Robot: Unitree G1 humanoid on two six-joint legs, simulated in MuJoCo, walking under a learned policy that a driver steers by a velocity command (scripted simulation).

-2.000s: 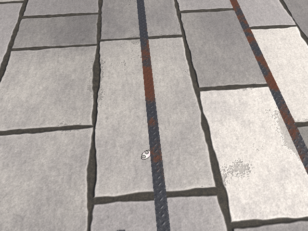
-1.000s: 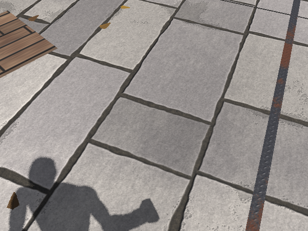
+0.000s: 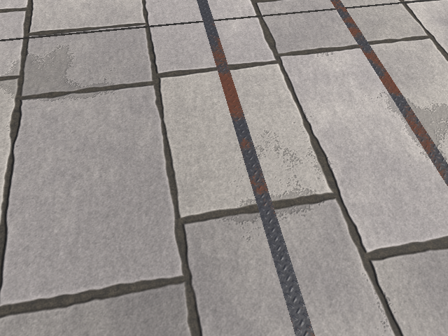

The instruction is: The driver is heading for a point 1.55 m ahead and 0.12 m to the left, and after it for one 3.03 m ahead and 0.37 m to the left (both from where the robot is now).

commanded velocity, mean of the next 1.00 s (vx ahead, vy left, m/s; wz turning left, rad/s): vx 0.00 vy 0.00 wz -0.04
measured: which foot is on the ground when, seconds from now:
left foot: down 0.00-0.14, up 0.16-0.50, down 0.52-0.88, up 0.90-1.00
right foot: up 0.00-0.10, down 0.12-0.54, up 0.56-0.86, down 0.88-1.00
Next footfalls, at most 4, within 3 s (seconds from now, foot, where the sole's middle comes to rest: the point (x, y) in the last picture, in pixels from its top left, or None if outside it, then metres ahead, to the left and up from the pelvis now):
0.12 right None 0.05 -0.12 -0.77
0.52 left None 0.02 0.15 -0.77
0.88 right None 0.07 -0.12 -0.77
1.48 left None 0.07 0.10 -0.77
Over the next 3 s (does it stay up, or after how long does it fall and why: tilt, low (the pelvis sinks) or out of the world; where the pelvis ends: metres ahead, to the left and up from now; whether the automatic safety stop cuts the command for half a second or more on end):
stays up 1.07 -0.11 -0.02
